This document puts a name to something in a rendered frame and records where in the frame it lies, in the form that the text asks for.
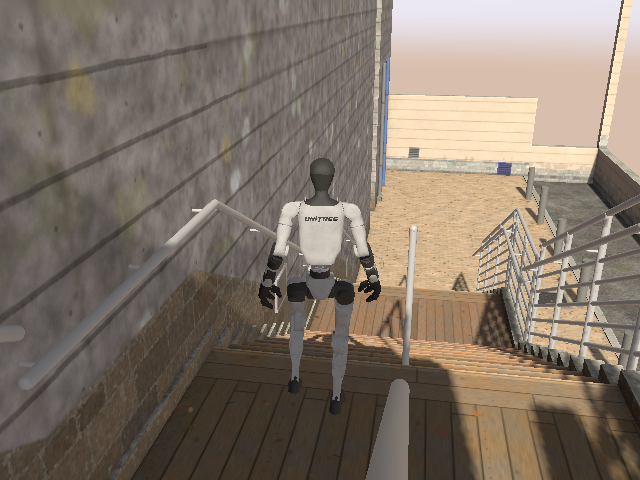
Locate left robot shin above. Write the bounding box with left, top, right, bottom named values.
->
left=289, top=313, right=304, bottom=382

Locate left robot forearm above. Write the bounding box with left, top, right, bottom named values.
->
left=261, top=242, right=283, bottom=287

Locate robot left upper arm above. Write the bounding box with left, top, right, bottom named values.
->
left=273, top=201, right=301, bottom=257

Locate left robot hand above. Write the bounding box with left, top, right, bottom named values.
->
left=258, top=283, right=282, bottom=309

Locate right robot forearm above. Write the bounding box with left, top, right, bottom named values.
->
left=359, top=242, right=379, bottom=283

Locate right robot shin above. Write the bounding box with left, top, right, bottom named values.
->
left=332, top=336, right=349, bottom=401

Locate robot shin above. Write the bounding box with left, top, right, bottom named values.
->
left=289, top=313, right=304, bottom=382
left=332, top=336, right=349, bottom=401

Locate robot right upper arm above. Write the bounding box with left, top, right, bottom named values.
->
left=342, top=202, right=369, bottom=258

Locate right robot hand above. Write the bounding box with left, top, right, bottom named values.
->
left=358, top=279, right=381, bottom=302

